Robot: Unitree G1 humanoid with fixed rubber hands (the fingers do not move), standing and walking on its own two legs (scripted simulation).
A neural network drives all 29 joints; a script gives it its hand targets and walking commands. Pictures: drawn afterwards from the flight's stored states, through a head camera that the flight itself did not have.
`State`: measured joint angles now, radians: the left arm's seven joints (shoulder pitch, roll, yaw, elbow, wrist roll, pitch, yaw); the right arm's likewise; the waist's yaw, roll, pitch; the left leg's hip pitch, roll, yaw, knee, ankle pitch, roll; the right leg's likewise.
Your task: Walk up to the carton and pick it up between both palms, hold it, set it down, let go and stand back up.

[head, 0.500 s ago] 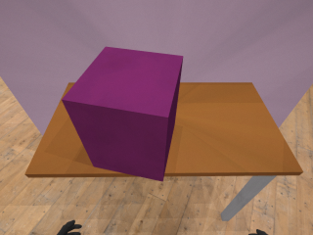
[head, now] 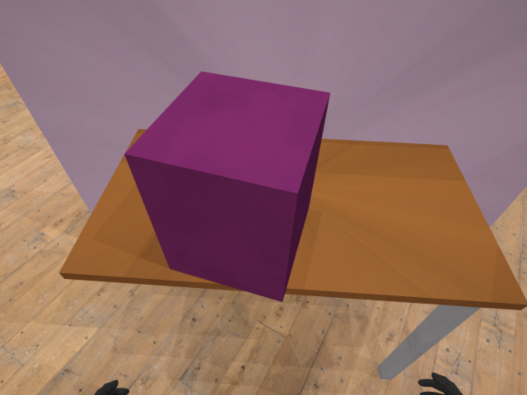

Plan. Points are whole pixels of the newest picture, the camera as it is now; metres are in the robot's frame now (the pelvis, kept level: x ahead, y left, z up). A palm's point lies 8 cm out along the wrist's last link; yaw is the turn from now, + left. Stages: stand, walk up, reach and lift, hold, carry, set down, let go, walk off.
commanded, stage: walk up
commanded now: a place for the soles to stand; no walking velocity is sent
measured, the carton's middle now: (242, 188) +0.46 +0.06 +0.06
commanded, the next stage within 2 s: none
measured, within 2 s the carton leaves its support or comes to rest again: neither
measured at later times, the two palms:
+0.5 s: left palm out of the picture +0.09 +0.27 -0.10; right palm out of the picture +0.11 -0.27 -0.08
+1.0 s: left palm out of the picture +0.09 +0.28 -0.10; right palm out of the picture +0.11 -0.27 -0.08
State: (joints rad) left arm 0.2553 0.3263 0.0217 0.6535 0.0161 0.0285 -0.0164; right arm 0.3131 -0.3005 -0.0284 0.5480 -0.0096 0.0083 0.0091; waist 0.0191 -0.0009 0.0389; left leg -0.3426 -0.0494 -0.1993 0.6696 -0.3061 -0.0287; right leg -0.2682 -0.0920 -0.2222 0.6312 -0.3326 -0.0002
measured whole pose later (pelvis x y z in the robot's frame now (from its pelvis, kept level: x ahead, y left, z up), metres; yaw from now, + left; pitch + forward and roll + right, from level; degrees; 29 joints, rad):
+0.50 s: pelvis +0.00 +0.00 +0.00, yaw +0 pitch -1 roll -1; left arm 0.30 0.33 0.01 0.67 0.01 0.03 -0.02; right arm 0.32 -0.30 -0.04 0.58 0.00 0.01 0.01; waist 0.02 0.00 0.03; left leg -0.32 -0.04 -0.19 0.65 -0.30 -0.03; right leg -0.25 -0.09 -0.22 0.62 -0.33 0.00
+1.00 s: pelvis +0.00 +0.00 +0.00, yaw +0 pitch -2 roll -1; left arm 0.30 0.33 0.01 0.66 0.01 0.04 -0.02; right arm 0.31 -0.29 -0.03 0.60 0.00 0.01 0.01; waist 0.02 -0.01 0.04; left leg -0.32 -0.05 -0.19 0.65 -0.30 -0.03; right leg -0.25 -0.09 -0.22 0.63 -0.33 0.00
